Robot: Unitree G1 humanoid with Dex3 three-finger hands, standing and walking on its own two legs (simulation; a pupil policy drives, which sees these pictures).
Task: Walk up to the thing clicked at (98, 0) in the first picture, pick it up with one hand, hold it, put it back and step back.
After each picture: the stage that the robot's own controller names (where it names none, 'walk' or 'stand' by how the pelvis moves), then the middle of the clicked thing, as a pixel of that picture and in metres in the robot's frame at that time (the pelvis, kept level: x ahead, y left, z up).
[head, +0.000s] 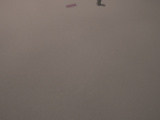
stand; (99, 1) +2.23 -0.29 -0.72
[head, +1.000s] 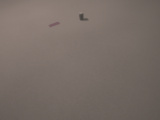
walk; (81, 16) +2.11 +0.12 -0.70
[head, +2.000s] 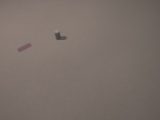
walk; (57, 34) +1.48 +0.37 -0.72
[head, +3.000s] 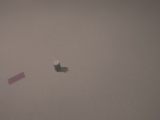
walk; (57, 65) +0.99 +0.32 -0.72
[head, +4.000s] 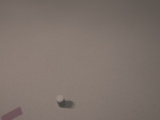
walk; (60, 101) +0.60 +0.24 -0.71
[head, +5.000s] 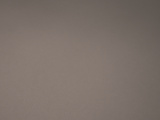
stand; out of the picture +0.36 +0.21 -0.70
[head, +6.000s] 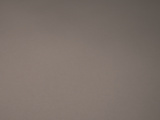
stand; out of the picture +0.33 +0.17 -0.72
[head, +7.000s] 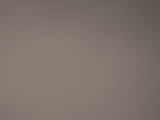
stand; out of the picture +0.36 +0.16 -0.71
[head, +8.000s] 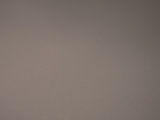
stand; out of the picture +0.37 +0.14 -0.72
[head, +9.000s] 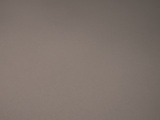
stand; out of the picture +0.36 +0.16 -0.72
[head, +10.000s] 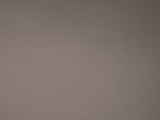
stand; out of the picture +0.33 +0.17 -0.72
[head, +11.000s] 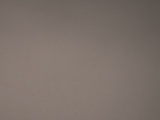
stand; out of the picture +0.32 +0.18 -0.73
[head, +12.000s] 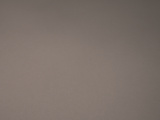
stand; out of the picture +0.32 +0.18 -0.73
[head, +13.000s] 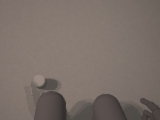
go down; (40, 81) +0.38 +0.20 -0.44
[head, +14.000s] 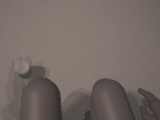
go down; (23, 69) +0.40 +0.24 -0.31
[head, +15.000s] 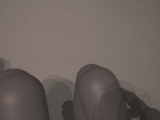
close in; out of the picture +0.38 +0.27 -0.23
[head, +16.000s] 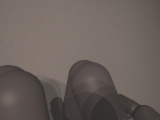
close; out of the picture +0.38 +0.28 -0.22
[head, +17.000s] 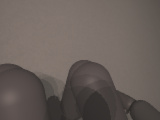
lift; out of the picture +0.35 +0.26 -0.22
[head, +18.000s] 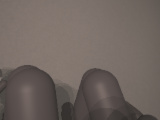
lift; out of the picture +0.30 +0.25 -0.18
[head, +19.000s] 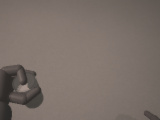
lift; (29, 91) +0.31 +0.17 +0.00
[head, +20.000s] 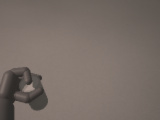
hold; (34, 93) +0.31 +0.17 +0.00
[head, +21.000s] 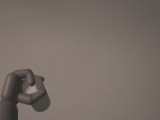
hold; (37, 95) +0.31 +0.17 -0.01
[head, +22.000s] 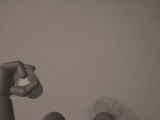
crouch; (29, 84) +0.34 +0.18 -0.07
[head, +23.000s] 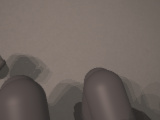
lower; out of the picture +0.38 +0.24 -0.17
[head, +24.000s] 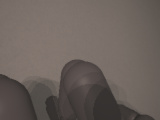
lower; out of the picture +0.38 +0.27 -0.22
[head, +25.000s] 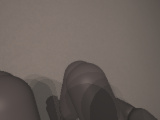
lower; out of the picture +0.38 +0.27 -0.23
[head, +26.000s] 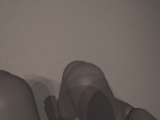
lower; out of the picture +0.38 +0.28 -0.23
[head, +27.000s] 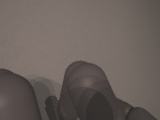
lower; out of the picture +0.37 +0.28 -0.23
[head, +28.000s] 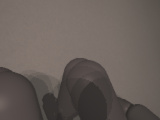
withdraw; out of the picture +0.36 +0.26 -0.22
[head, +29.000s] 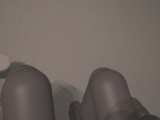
stand; (0, 66) +0.37 +0.24 -0.25
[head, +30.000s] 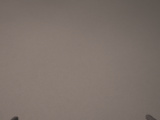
stand; out of the picture +0.31 +0.16 -0.63
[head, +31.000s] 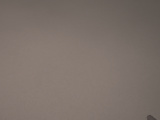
stand; out of the picture +0.32 +0.18 -0.66
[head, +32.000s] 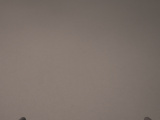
stand; out of the picture +0.31 +0.17 -0.67
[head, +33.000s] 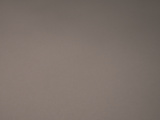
stand; out of the picture +0.33 +0.16 -0.72
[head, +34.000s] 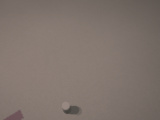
walk; (66, 107) +0.44 +0.16 -0.71
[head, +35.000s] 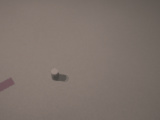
walk; (54, 74) +0.72 +0.19 -0.70
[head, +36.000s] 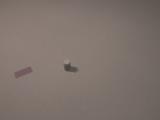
stand; (67, 65) +0.96 +0.17 -0.71
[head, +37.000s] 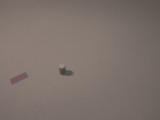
stand; (62, 69) +0.97 +0.19 -0.72
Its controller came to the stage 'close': yes
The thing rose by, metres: 0.70
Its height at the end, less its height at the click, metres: +0.00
